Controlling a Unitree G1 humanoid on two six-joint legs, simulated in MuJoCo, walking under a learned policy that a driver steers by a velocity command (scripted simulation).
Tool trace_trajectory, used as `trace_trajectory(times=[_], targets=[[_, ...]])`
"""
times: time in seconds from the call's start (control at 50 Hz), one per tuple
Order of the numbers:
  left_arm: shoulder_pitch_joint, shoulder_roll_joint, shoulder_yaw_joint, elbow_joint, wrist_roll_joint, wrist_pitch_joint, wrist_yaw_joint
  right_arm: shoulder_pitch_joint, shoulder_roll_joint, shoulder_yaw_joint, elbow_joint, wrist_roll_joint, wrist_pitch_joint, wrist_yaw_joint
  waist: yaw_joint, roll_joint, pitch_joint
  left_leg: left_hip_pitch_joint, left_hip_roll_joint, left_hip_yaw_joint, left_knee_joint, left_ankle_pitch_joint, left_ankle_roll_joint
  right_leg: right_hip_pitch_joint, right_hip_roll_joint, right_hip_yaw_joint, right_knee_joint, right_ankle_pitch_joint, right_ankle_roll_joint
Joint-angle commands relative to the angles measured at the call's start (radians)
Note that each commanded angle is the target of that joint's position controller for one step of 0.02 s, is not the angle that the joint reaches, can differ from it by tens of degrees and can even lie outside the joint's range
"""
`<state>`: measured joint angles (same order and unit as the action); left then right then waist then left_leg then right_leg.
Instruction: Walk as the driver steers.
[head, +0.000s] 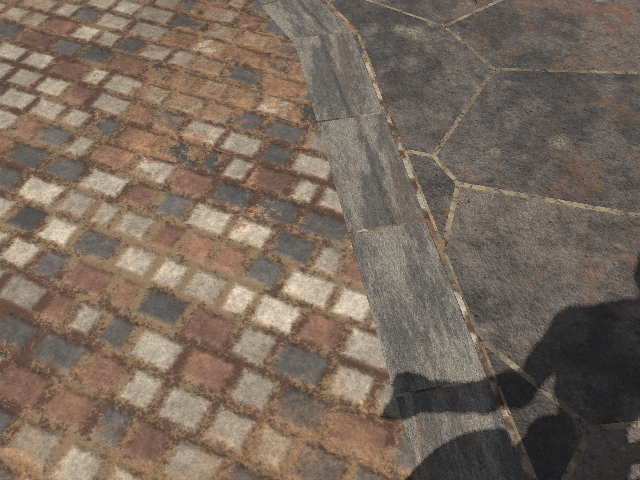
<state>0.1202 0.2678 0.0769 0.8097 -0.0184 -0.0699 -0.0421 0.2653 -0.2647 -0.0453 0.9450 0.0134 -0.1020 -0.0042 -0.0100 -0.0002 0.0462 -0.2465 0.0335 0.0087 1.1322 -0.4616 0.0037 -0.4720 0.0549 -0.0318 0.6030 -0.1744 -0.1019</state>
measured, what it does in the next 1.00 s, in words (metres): walks ahead, turning right: left foot, then right foot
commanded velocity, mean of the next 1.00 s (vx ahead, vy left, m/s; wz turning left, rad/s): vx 0.24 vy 0.00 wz -0.36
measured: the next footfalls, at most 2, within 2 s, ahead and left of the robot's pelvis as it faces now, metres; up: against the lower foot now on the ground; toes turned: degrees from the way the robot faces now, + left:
left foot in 0.40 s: +0.43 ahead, +0.10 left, +0.00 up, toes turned -18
right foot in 0.78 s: +0.33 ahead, -0.14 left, +0.00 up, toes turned -18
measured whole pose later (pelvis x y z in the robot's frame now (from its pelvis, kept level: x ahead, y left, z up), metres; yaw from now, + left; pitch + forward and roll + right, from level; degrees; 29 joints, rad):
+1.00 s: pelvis +0.33 -0.01 +0.01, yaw -20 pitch -1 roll +1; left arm 0.19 0.21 0.02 0.71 0.02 0.01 0.01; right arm 0.19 -0.25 -0.02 0.90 -0.02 -0.02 0.00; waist -0.03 0.00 0.01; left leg -0.25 0.03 0.03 0.50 -0.24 -0.03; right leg -0.25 0.01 0.03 0.55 -0.29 -0.01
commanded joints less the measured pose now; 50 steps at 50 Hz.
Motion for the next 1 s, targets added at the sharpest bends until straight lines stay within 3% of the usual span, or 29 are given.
trace_trajectory(times=[0.02,0.06,0.1,0.14,0.22,0.26,0.3,0.36,0.38,0.4,0.42,0.44,0.46,0.48,0.5,0.54,0.58,0.64,0.7,0.74,0.76,0.78,0.8,0.82,0.84,0.9,0.94,1.0], targets=[[0.148,0.13,0.033,-0.032,0.003,-0.008,0.012,-0.087,-0.131,-0.025,-0.119,0.001,-0.065,0.001,0.059,0.002,-0.153,-0.512,0.06,-0.087,0.122,0.111,0.024,0.524,-0.28,0.477,-0.319,0.093,-0.201],[0.089,0.098,0.021,-0.059,0.014,-0.007,0.016,-0.068,-0.13,-0.037,-0.127,-0.017,-0.037,-0.007,-0.001,-0.024,-0.112,-0.381,0.092,-0.089,0.016,0.157,0.004,0.34,-0.23,0.393,-0.368,0.189,-0.189],[0.104,0.126,0.028,-0.063,0.008,-0.01,0.027,-0.068,-0.102,-0.036,-0.14,-0.026,-0.016,-0.011,-0.014,-0.038,-0.095,-0.358,0.087,-0.07,-0.076,0.195,-0.027,0.266,-0.21,0.34,-0.39,0.254,-0.196],[0.142,0.156,0.037,-0.06,0.004,-0.011,0.042,-0.139,-0.09,-0.033,-0.171,-0.031,-0.008,-0.016,0.003,-0.041,-0.068,-0.381,0.069,-0.057,-0.213,0.3,-0.054,0.237,-0.19,0.305,-0.4,0.274,-0.184],[0.201,0.157,0.038,-0.053,-0.003,0.001,0.056,-0.284,-0.06,-0.02,-0.218,-0.021,-0.016,-0.004,0.06,-0.079,-0.046,-0.308,0.006,-0.051,-0.517,0.538,-0.057,0.209,-0.137,0.27,-0.382,0.161,-0.124],[0.231,0.159,0.039,-0.044,-0.006,0.004,0.057,-0.333,-0.07,-0.02,-0.241,-0.011,-0.021,0.004,0.081,-0.09,-0.041,-0.276,-0.014,-0.055,-0.583,0.574,-0.053,0.226,-0.152,0.307,-0.367,0.12,-0.113],[0.25,0.153,0.039,-0.035,-0.008,0.017,0.063,-0.35,-0.095,-0.026,-0.26,-0.016,-0.028,0.01,0.079,-0.095,-0.036,-0.266,-0.037,-0.069,-0.647,0.547,-0.04,0.288,-0.157,0.343,-0.282,0.208,-0.092],[0.225,0.149,0.041,-0.058,-0.001,0.04,0.078,-0.272,-0.133,-0.041,-0.25,-0.022,-0.042,0.017,0.033,-0.128,-0.086,-0.168,-0.059,-0.073,-0.704,0.48,0.0,0.366,-0.152,0.413,-0.12,0.335,-0.048],[0.189,0.134,0.035,-0.079,-0.001,0.042,0.079,-0.194,-0.148,-0.048,-0.234,-0.032,-0.047,0.013,-0.015,-0.121,-0.128,-0.047,-0.039,-0.062,-0.758,0.568,0.027,0.347,-0.103,0.393,-0.017,0.369,-0.013],[0.168,0.086,0.018,-0.116,0.012,0.038,0.077,-0.07,-0.205,-0.06,-0.224,-0.056,-0.049,0.007,-0.063,-0.045,-0.265,0.217,0.115,-0.172,-0.688,0.819,0.091,0.225,-0.044,0.34,0.216,0.226,0.033],[0.351,0.018,0.0,-0.115,0.018,0.032,0.076,-0.002,-0.249,-0.064,-0.222,-0.07,-0.031,0.001,-0.001,0.235,-0.415,0.552,0.395,-0.476,-0.621,1.19,0.256,-0.054,0.102,0.23,0.526,-0.502,0.1],[0.448,0.112,0.006,-0.107,-0.001,0.03,0.069,0.023,-0.225,-0.065,-0.211,-0.031,-0.012,0.008,0.012,0.314,-0.515,0.59,0.473,-0.692,-0.655,0.958,0.333,-0.152,0.037,0.238,0.71,-0.552,0.118],[0.362,0.177,0.026,-0.094,-0.013,0.043,0.071,-0.041,-0.144,-0.045,-0.245,-0.025,0.001,0.005,-0.016,0.184,-0.387,0.482,0.396,-0.562,-0.686,0.826,0.296,-0.207,-0.004,0.231,0.773,-0.47,0.147],[0.264,0.188,0.03,-0.109,-0.008,0.058,0.076,-0.095,-0.105,-0.03,-0.252,-0.027,0.016,0.002,-0.023,0.1,-0.278,0.354,0.328,-0.415,-0.702,0.788,0.25,-0.221,-0.028,0.181,0.754,-0.406,0.163],[0.218,0.174,0.031,-0.119,0.0,0.073,0.081,-0.128,-0.092,-0.021,-0.251,-0.032,0.027,0.003,-0.014,0.073,-0.211,0.239,0.278,-0.341,-0.723,0.796,0.237,-0.203,-0.05,0.166,0.718,-0.374,0.171],[0.225,0.109,0.02,-0.13,0.0,0.093,0.081,-0.165,-0.1,-0.019,-0.234,-0.043,0.036,0.007,0.034,0.11,-0.141,0.047,0.21,-0.227,-0.787,0.788,0.222,-0.081,-0.071,0.132,0.576,-0.336,0.166],[0.234,0.061,0.003,-0.136,0.007,0.094,0.082,-0.183,-0.114,-0.025,-0.223,-0.043,0.036,0.009,0.047,0.135,-0.158,0.001,0.196,-0.167,-0.811,0.859,0.241,0.008,-0.069,0.093,0.419,-0.3,0.168],[0.196,0.059,-0.005,-0.145,0.018,0.094,0.077,-0.198,-0.137,-0.032,-0.208,-0.026,0.045,0.006,0.04,0.142,-0.215,0.0,0.207,-0.133,-0.818,0.85,0.247,0.13,-0.082,0.076,0.225,-0.166,0.156],[0.154,0.082,-0.002,-0.151,0.018,0.105,0.067,-0.184,-0.146,-0.03,-0.189,-0.015,0.061,0.007,0.027,0.137,-0.196,-0.019,0.204,-0.138,-0.824,0.566,0.228,0.213,-0.074,0.056,0.076,-0.095,0.134],[0.152,0.078,0.0,-0.145,0.026,0.107,0.061,-0.187,-0.128,-0.019,-0.179,-0.006,0.07,0.011,0.046,0.126,-0.152,-0.085,0.169,-0.13,-0.804,0.327,0.179,0.319,-0.054,0.031,-0.097,-0.002,0.098],[0.136,0.091,0.0,-0.158,0.037,0.106,0.062,-0.15,-0.096,-0.005,-0.161,-0.008,0.069,0.014,0.044,0.103,-0.131,-0.127,0.14,-0.123,-0.789,0.217,0.12,0.373,-0.083,0.073,-0.177,0.041,0.071],[0.131,0.145,0.007,-0.178,0.049,0.105,0.07,-0.123,-0.058,0.01,-0.161,-0.029,0.064,0.019,0.018,-0.008,-0.14,-0.181,0.08,-0.07,-0.693,0.11,0.048,0.429,-0.218,0.226,-0.22,0.148,0.025],[0.064,0.169,0.005,-0.183,0.048,0.106,0.073,-0.045,-0.027,0.015,-0.152,-0.037,0.06,0.02,-0.068,-0.174,-0.131,-0.119,-0.003,0.025,-0.655,0.072,-0.007,0.295,-0.293,0.289,-0.243,0.055,-0.043],[0.034,0.104,-0.008,-0.187,0.047,0.097,0.063,-0.085,-0.061,0.011,-0.146,-0.044,0.064,0.012,-0.034,-0.166,-0.104,-0.021,0.002,0.008,-0.662,0.156,-0.027,0.18,-0.247,0.271,-0.277,-0.141,-0.037],[0.023,0.078,-0.015,-0.18,0.052,0.088,0.058,-0.114,-0.08,0.006,-0.146,-0.042,0.068,0.009,-0.03,-0.155,-0.067,-0.001,0.003,0.009,-0.671,0.218,-0.032,0.152,-0.195,0.232,-0.273,-0.224,0.003],[0.047,0.088,-0.015,-0.165,0.045,0.066,0.055,-0.094,-0.111,-0.002,-0.116,-0.038,0.077,-0.001,-0.02,-0.112,-0.022,-0.006,0.019,-0.004,-0.688,0.258,-0.021,0.154,-0.146,0.182,-0.234,-0.131,0.052],[0.074,0.086,-0.015,-0.154,0.037,0.062,0.059,-0.09,-0.098,0.001,-0.099,-0.033,0.071,0.0,-0.011,-0.062,-0.039,-0.007,0.021,-0.004,-0.692,0.28,-0.018,0.199,-0.137,0.167,-0.193,-0.038,0.051],[0.072,0.079,-0.016,-0.153,0.035,0.062,0.062,-0.092,-0.09,0.001,-0.076,-0.029,0.067,-0.001,-0.007,-0.034,-0.066,0.008,0.024,-0.004,-0.686,0.32,-0.024,0.234,-0.129,0.155,-0.163,0.061,0.045]])
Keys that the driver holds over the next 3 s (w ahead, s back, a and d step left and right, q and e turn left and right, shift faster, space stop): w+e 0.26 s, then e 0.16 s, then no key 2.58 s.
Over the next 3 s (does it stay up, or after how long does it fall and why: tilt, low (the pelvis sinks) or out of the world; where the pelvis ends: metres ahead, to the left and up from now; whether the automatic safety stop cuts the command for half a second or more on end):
stays up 0.35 -0.02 0.02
